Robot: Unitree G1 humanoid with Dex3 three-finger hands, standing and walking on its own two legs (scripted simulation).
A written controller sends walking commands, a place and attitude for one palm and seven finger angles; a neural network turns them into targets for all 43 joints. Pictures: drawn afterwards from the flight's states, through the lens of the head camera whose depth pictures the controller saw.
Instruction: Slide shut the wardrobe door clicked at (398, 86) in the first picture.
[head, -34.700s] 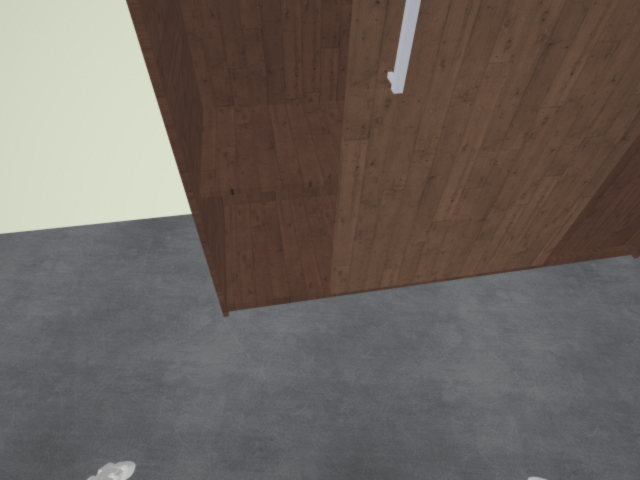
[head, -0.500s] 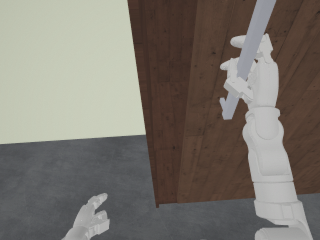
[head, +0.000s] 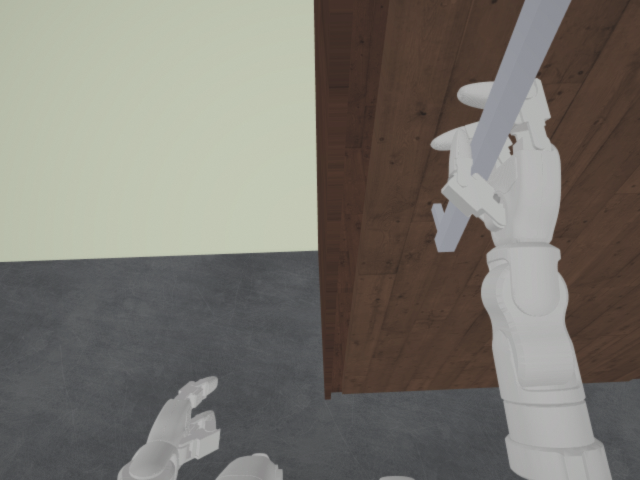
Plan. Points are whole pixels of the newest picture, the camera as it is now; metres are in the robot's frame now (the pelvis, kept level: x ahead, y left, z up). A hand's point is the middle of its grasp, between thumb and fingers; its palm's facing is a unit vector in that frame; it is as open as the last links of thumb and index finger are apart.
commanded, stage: step sideways, sliding the door along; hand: right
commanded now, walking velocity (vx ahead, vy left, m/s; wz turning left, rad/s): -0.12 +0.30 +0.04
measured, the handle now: (477, 135) +0.38 -0.16 +0.24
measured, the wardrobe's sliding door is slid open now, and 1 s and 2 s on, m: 0.03 0.00 0.00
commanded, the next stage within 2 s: stop walking and hold the door there in 0.76 s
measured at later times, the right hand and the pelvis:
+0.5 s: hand (417, 175) +0.34 -0.10 +0.22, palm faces +0.30 +0.95 -0.06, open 6.1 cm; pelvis +0.01 +0.09 -0.02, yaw -4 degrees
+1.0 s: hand (424, 176) +0.35 -0.11 +0.22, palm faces +0.33 +0.92 -0.19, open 6.2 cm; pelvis +0.03 +0.12 -0.01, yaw -1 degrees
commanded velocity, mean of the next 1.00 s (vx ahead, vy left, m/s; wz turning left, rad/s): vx -0.10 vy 0.23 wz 0.05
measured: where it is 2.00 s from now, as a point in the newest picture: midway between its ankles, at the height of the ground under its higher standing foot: outside the picture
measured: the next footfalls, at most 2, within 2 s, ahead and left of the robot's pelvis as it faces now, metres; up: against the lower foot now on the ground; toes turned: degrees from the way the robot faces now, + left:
left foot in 0.08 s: +0.11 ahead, +0.21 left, +0.00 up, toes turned +0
right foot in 0.60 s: +0.03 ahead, -0.05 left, +0.00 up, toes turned -3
